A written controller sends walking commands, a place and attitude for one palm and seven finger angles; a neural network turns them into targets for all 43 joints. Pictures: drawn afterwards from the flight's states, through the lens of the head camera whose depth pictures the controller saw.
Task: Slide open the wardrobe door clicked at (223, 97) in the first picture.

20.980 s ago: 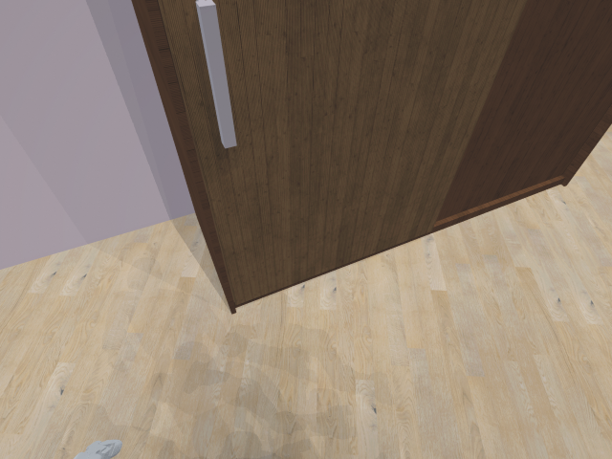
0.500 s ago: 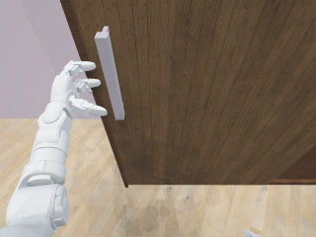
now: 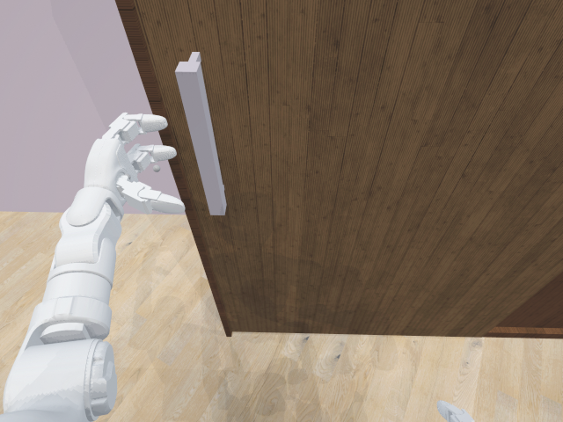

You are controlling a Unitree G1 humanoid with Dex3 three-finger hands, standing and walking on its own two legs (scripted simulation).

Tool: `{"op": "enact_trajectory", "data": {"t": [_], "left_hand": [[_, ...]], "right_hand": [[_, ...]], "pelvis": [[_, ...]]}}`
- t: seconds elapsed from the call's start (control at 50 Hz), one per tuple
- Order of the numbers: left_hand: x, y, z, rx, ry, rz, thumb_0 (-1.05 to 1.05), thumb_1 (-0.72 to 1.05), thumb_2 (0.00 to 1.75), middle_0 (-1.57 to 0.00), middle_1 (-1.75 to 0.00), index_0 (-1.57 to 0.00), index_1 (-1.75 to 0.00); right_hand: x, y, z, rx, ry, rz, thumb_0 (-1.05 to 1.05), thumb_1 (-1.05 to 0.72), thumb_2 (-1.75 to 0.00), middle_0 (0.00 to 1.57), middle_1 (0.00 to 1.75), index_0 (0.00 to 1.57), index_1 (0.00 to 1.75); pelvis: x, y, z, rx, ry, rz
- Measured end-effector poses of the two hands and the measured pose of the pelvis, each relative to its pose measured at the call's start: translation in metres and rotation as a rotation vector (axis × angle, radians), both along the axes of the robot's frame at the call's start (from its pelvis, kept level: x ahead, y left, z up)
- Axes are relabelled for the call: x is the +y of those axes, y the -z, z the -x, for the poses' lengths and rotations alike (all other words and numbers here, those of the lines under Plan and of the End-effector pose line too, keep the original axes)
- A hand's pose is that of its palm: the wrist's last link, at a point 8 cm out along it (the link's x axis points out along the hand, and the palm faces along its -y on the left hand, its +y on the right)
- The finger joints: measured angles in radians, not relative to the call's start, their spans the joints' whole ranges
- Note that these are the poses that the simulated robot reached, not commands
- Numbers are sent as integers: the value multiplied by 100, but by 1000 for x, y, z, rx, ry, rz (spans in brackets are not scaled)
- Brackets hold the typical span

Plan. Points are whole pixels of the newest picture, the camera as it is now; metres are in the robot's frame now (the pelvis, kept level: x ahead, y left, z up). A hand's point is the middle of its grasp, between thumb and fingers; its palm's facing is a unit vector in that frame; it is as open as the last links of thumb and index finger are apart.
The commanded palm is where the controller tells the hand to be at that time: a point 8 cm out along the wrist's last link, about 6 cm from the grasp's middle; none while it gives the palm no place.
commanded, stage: move the hooked fingers beside the handle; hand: left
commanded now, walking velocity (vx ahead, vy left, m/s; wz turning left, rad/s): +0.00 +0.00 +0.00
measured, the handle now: (208, 143) +0.49 +0.13 +0.14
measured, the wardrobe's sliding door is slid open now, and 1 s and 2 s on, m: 0.00 0.00 0.00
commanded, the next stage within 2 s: feel for the door with the fingertips in 0.62 s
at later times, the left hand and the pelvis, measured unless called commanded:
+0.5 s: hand (154, 166) +0.42 +0.20 +0.15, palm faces +0.01 -1.00 +0.01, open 14.0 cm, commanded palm +0.40 +0.25 +0.15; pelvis +0.00 +0.00 +0.00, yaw +0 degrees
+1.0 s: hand (164, 169) +0.42 +0.18 +0.15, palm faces -0.01 -1.00 +0.02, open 14.0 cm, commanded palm +0.40 +0.23 +0.15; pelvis +0.00 +0.00 +0.00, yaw +0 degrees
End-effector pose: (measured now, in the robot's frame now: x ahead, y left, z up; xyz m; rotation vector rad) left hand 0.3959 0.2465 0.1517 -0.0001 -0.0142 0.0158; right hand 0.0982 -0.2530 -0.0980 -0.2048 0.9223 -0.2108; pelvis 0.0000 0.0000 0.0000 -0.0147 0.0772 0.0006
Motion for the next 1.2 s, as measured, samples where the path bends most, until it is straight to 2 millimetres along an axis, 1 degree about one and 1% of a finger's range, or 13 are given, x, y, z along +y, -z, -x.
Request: {"op": "enact_trajectory", "data": {"t": [0.14,0.24,0.38,0.52,0.64,0.74,0.8,0.88,1.0,1.1,1.16,1.2], "left_hand": [[-5,-2,-2,-1,-2,7,-1,-50,30,-30,-120,-30,-120],[1,-1,-2,4,-13,6,-1,-50,30,-30,-120,-30,-120],[9,1,-2,7,-13,-1,-1,-50,30,-30,-120,-30,-120],[5,2,-8,6,7,11,-1,-50,30,-30,-120,-30,-120],[-1,3,-12,-2,13,11,-1,-50,30,-30,-120,-30,-120],[2,7,-14,9,-1,12,-1,-50,30,-30,-120,-30,-120],[6,5,-12,-1,-5,8,-1,-50,30,-30,-120,-30,-120],[4,4,-8,-9,10,13,-1,-50,30,-29,-120,-30,-120],[-8,6,-5,1,22,20,-1,-50,30,-29,-120,-30,-120],[-22,4,-4,-7,26,14,-1,-50,30,-29,-120,-30,-120],[-30,3,-4,-11,29,19,-1,-50,30,-30,-120,-30,-120],[-32,4,-6,1,20,20,-1,-50,30,-30,-120,-30,-120]], "right_hand": [[0,-1,-4,-17,-9,-4,1,-91,-90,20,30,20,30],[-2,-1,0,-17,1,-7,1,-91,-90,20,30,20,30],[-7,2,11,20,9,6,1,-91,-90,20,30,20,30],[-9,5,19,50,16,14,1,-91,-90,20,30,20,30],[-6,4,19,45,27,8,1,-91,-90,20,30,20,30],[-3,3,17,36,34,1,1,-91,-90,20,30,20,30],[-1,2,15,31,35,-2,1,-91,-90,20,30,20,30],[1,2,10,27,24,-4,1,-91,-90,20,30,20,30],[5,1,-2,6,2,-7,1,-91,-90,20,30,20,30],[10,-2,-11,-26,-13,-17,1,-91,-90,20,30,20,30],[13,-2,-15,-37,-20,-23,1,-91,-90,20,30,20,30],[14,-2,-15,-38,-21,-26,1,-91,-90,20,30,20,30]], "pelvis": [[-3,0,2,3,1,-2],[-5,0,2,3,7,-3],[-5,1,4,9,1,-1],[-3,2,3,18,-1,0],[-1,2,1,22,7,0],[0,2,-1,24,15,0],[1,1,-3,22,17,1],[2,1,-4,17,11,3],[4,1,-4,12,4,4],[5,1,-3,5,3,3],[5,1,-2,-1,3,1],[4,0,-1,-3,4,0]]}}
